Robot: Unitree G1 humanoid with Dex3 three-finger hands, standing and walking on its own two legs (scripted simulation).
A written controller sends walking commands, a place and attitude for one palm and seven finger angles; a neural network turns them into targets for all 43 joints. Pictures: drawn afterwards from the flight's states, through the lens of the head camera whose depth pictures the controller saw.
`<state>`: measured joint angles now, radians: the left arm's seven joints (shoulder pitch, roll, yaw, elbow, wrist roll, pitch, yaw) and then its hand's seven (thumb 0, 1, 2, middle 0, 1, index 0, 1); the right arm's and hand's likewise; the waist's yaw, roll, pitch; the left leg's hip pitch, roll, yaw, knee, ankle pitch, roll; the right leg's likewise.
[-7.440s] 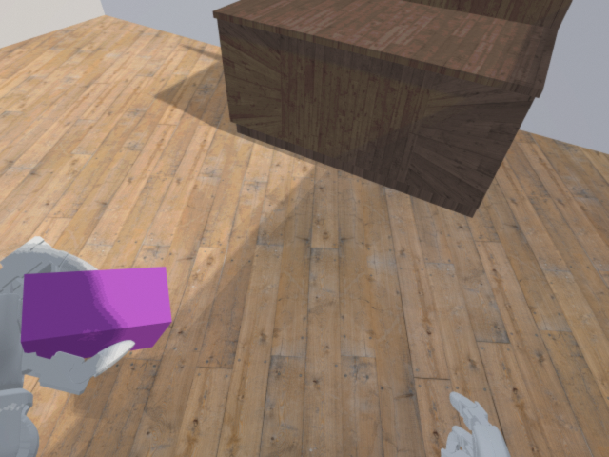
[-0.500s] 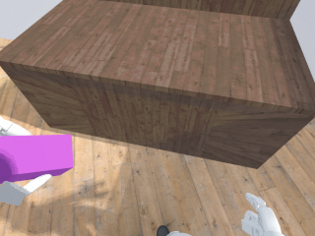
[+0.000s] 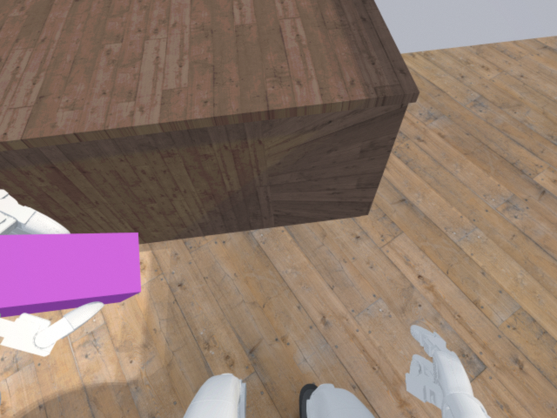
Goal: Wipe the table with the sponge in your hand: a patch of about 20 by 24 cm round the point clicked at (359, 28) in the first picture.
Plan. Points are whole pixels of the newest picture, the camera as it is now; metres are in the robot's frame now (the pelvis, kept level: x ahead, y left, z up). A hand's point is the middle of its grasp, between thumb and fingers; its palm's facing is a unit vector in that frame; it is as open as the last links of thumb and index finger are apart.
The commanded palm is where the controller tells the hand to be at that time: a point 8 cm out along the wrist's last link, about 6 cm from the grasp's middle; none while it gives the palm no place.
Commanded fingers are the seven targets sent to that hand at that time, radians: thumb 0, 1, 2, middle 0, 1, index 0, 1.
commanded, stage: turn to face it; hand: left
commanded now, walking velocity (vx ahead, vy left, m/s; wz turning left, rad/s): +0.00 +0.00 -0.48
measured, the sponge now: (86, 273) +0.25 +0.19 +0.15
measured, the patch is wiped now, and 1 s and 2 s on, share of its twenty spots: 0.00 0.00 0.00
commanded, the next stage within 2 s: take the last steps up to it in 0.48 s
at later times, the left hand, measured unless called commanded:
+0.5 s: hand (51, 341) +0.18 +0.19 +0.18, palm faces +0.28 -0.85 -0.45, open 10.0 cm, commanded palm +0.15 +0.22 +0.19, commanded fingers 0.00 0.10 1.30 -1.20 -1.60 -1.20 -1.60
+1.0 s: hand (80, 382) +0.15 +0.15 +0.18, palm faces +0.22 -0.86 -0.45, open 10.0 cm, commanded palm +0.12 +0.20 +0.19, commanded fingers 0.00 0.10 1.30 -1.20 -1.60 -1.20 -1.60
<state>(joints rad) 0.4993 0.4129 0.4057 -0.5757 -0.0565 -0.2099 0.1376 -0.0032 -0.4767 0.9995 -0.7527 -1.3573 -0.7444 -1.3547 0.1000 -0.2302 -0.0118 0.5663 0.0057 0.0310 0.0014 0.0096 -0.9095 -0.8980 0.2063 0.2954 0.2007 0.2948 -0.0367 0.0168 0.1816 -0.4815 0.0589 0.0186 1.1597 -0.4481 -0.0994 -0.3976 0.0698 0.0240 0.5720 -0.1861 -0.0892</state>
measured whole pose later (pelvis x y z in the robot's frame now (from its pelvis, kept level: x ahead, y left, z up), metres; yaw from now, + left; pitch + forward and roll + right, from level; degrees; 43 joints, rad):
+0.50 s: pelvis -0.06 -0.02 +0.00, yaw -12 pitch -1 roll +0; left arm 0.48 0.37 0.37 -0.50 -0.02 -0.18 0.14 0.00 -0.48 1.00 -0.75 -1.36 -0.74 -1.35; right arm 0.21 -0.16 0.01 0.56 0.01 -0.03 -0.02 0.01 -0.91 -0.90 0.20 0.30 0.20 0.29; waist 0.06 0.01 0.02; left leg -0.22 0.11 0.08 0.55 -0.32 -0.06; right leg -0.48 0.04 -0.01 0.92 -0.41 0.03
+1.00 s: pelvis -0.10 -0.04 +0.00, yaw -13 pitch -1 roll +1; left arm 0.55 0.38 0.39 -0.51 -0.01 -0.24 0.17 0.00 -0.48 1.00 -0.75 -1.36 -0.74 -1.35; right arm 0.27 -0.29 -0.07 0.63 0.00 -0.05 -0.07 0.01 -0.91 -0.90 0.20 0.29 0.19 0.29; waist -0.02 -0.03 0.02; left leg -0.21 0.01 0.10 0.49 -0.26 0.03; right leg -0.36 -0.01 -0.05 0.62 -0.33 -0.03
